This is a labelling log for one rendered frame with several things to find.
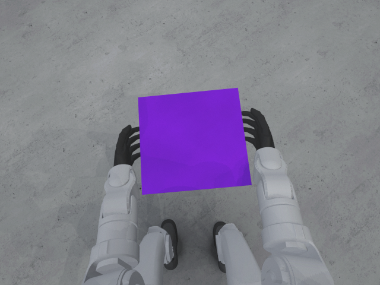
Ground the robot left thigh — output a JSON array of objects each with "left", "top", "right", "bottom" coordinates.
[{"left": 133, "top": 232, "right": 172, "bottom": 285}]

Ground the left robot upper arm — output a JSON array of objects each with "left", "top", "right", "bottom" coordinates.
[{"left": 83, "top": 268, "right": 145, "bottom": 285}]

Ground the right robot hand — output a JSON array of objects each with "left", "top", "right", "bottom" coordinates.
[{"left": 241, "top": 108, "right": 275, "bottom": 150}]

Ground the right robot upper arm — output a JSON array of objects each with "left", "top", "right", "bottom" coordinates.
[{"left": 261, "top": 253, "right": 334, "bottom": 285}]

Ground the robot left forearm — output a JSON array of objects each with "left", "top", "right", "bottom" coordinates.
[{"left": 81, "top": 164, "right": 140, "bottom": 285}]

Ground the carton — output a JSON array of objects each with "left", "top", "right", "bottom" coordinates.
[{"left": 138, "top": 88, "right": 252, "bottom": 195}]

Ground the robot left shin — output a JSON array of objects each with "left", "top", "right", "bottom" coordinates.
[{"left": 147, "top": 226, "right": 174, "bottom": 264}]

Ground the left robot hand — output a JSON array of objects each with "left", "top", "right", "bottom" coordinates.
[{"left": 113, "top": 125, "right": 141, "bottom": 167}]

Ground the robot right forearm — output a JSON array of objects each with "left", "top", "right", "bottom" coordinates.
[{"left": 253, "top": 147, "right": 334, "bottom": 282}]

